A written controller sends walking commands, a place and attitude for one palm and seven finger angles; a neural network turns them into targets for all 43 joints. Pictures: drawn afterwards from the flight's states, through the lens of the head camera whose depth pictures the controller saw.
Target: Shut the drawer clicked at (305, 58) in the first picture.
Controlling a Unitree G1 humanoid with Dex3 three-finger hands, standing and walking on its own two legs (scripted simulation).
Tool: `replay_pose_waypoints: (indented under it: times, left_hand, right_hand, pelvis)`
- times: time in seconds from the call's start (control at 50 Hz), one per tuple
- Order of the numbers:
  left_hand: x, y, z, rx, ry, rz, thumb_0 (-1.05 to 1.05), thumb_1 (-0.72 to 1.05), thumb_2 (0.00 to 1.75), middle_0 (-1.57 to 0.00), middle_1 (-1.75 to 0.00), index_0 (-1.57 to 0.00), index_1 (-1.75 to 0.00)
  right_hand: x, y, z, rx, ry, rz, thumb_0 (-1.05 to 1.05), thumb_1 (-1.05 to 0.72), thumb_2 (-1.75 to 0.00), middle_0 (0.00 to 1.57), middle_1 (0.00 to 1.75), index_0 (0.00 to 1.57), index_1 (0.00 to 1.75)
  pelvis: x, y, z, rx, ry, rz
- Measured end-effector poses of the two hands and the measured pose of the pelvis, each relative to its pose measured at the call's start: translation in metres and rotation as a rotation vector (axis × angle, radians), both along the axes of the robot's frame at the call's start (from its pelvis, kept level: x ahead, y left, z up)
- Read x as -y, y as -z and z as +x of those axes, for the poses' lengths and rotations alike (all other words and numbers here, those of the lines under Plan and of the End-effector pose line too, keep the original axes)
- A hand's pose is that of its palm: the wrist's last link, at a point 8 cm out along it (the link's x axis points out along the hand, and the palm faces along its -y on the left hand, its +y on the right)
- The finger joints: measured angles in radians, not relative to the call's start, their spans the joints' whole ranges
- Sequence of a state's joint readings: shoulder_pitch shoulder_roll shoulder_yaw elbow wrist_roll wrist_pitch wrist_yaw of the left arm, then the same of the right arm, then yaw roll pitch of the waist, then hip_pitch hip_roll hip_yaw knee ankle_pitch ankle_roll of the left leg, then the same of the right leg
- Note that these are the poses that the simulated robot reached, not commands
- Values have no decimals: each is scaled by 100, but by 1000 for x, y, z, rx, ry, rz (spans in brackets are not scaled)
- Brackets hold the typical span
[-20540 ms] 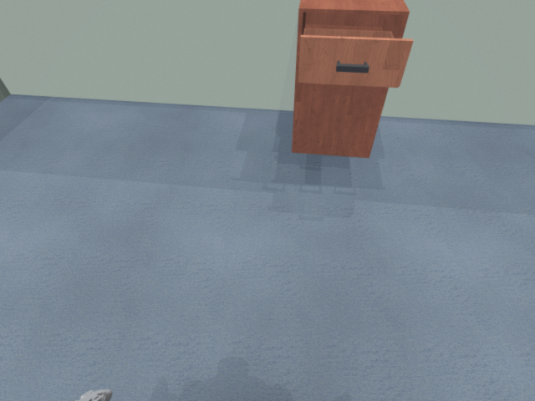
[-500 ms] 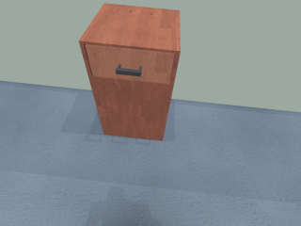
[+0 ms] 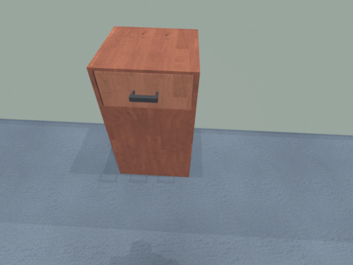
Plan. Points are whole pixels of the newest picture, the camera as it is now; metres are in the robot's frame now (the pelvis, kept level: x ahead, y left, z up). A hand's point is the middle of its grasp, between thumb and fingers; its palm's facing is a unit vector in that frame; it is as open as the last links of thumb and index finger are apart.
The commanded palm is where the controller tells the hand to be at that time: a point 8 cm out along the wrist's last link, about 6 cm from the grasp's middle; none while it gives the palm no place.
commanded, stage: let the arm hang, fingers relaxed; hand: left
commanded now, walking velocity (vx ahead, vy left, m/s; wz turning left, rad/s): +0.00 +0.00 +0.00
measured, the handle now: (144, 95) +0.79 +0.18 -0.09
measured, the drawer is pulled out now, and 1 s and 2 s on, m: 0.00 0.00 0.00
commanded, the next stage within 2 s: look to check the result in 0.14 s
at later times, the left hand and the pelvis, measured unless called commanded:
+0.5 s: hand out of the picture -0.03 +0.14 -0.17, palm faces +0.07 -0.98 -0.16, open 7.4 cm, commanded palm none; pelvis +0.01 -0.01 +0.00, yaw +0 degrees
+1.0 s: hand out of the picture +0.00 +0.14 -0.17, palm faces +0.07 -0.98 -0.16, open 7.3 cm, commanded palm none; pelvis +0.02 -0.01 +0.00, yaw +0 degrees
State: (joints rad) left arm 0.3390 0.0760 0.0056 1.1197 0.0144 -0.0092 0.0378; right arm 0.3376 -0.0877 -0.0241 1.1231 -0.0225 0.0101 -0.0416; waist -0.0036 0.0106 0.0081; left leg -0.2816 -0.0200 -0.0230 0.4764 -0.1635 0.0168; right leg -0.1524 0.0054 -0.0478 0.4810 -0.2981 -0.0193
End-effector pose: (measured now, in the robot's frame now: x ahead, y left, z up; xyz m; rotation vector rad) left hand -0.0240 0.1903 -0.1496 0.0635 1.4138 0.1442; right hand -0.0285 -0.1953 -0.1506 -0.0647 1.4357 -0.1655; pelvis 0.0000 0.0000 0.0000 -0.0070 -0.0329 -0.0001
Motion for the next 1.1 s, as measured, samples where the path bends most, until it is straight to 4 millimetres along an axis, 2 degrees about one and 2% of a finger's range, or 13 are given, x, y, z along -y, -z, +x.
replay_pose_waypoints:
  times: [0.12, 0.26, 0.48, 0.72, 0.92, 1.1]
  left_hand:
    - [-1, -1, 5, -1, 2, 12, 1, 91, 90, -21, -30, -21, -31]
    - [-5, -3, -3, -35, -9, 31, 1, 91, 90, -20, -30, -20, -30]
    - [0, -5, -12, -81, -20, 29, 1, 91, 90, -20, -29, -20, -30]
    - [7, -3, 1, -61, -21, 16, 1, 91, 90, -20, -29, -20, -30]
    - [4, -4, 13, -41, -15, 26, 0, 91, 90, -20, -29, -20, -30]
    - [1, -6, 17, -41, -12, 38, 0, 91, 90, -20, -29, -20, -30]
  right_hand:
    - [5, -1, -5, -14, 8, -7, 0, -91, -90, 20, 30, 19, 30]
    - [9, -2, -6, -40, 4, -6, 0, -91, -90, 20, 30, 19, 30]
    - [13, -2, 8, -36, -10, -7, 0, -91, -90, 20, 30, 19, 30]
    - [19, -2, 25, -17, -22, -21, 0, -91, -90, 20, 30, 19, 30]
    - [20, -2, 29, -13, -18, -21, 0, -91, -90, 20, 30, 19, 30]
    - [19, -2, 29, -19, -17, -13, 0, -91, -90, 20, 30, 19, 30]
  pelvis:
    - [4, 0, 2, -1, 0, 0]
    - [8, -1, 5, -1, -1, 0]
    - [11, -1, 11, -2, -2, 1]
    - [12, -2, 18, 0, -4, 4]
    - [14, -2, 23, 2, -1, 6]
    - [15, -2, 25, 2, -1, 8]
